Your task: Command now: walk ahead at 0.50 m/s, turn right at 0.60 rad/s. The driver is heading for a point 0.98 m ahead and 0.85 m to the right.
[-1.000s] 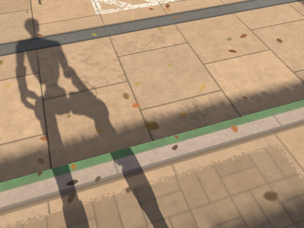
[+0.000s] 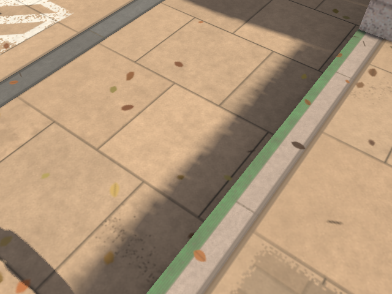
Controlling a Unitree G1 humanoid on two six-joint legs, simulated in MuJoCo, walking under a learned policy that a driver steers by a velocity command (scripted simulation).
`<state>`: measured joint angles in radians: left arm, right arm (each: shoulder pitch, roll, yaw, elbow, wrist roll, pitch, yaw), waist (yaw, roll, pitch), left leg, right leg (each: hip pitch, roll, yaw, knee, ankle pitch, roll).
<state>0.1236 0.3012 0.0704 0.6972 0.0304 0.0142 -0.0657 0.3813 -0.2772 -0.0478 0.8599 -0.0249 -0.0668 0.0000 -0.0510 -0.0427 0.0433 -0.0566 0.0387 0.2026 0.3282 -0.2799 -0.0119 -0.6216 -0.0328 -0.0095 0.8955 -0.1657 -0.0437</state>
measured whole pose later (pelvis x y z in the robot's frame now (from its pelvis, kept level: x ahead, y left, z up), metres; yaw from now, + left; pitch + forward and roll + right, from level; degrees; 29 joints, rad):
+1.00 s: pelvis +0.52 -0.11 +0.00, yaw -21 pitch +0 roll +1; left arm 0.14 0.29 0.02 0.78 0.03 -0.01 -0.03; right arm 0.46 -0.24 -0.02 0.87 -0.01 -0.08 0.02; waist -0.04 -0.06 0.02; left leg 0.00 -0.06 0.09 0.21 -0.21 0.06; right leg -0.70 -0.03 0.09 0.99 -0.06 -0.04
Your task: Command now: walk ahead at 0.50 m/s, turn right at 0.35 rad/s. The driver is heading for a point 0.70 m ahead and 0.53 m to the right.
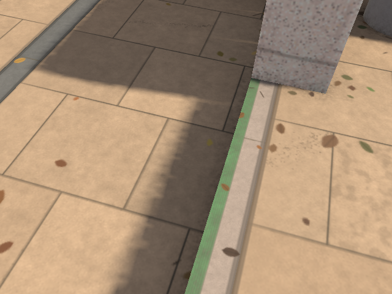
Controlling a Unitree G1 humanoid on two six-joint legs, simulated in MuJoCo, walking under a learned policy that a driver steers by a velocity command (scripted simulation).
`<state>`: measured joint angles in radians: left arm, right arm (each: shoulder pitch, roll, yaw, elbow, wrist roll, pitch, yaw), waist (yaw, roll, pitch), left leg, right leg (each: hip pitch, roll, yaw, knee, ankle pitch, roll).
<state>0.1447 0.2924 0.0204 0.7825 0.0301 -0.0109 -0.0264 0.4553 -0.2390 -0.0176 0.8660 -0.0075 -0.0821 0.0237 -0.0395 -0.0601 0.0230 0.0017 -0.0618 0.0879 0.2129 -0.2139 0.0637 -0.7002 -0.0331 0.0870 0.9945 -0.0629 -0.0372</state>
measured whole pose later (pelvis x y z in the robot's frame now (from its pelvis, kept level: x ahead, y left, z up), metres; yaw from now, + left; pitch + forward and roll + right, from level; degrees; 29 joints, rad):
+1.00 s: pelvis +0.54 -0.20 +0.00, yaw -35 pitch -1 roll +3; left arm 0.17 0.33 0.04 0.69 -0.03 -0.03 -0.01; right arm 0.34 -0.27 -0.05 0.72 -0.01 -0.11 0.02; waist -0.05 -0.05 0.04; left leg -0.12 -0.07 0.08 0.30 -0.18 0.05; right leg -0.66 -0.06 0.09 1.20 -0.25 -0.02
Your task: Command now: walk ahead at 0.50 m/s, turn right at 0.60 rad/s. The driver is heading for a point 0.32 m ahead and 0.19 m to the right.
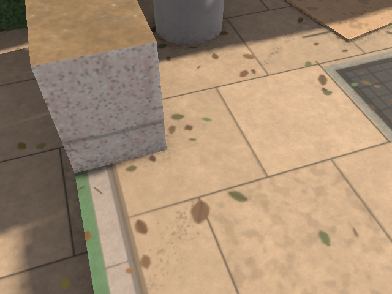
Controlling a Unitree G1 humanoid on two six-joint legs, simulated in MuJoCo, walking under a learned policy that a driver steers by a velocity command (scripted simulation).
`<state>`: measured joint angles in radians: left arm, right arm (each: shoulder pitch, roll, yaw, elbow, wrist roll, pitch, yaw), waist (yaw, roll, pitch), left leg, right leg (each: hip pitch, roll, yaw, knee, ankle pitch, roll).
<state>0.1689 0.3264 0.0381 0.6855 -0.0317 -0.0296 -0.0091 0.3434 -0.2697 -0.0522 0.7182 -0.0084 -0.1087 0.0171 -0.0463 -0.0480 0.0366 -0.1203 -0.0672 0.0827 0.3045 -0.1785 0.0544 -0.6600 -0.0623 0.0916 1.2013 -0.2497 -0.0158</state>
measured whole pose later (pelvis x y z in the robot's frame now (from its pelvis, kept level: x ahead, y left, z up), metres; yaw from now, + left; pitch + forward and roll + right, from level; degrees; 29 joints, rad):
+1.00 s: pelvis +0.36 -0.09 -0.01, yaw -13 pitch +0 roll +0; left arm 0.18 0.25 0.01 0.94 0.01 0.01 0.00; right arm 0.17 -0.25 -0.02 0.72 -0.01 -0.01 -0.02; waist 0.00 0.01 0.01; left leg -0.30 0.02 0.00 0.53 -0.23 -0.01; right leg -0.15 0.05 0.01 0.50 -0.34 -0.04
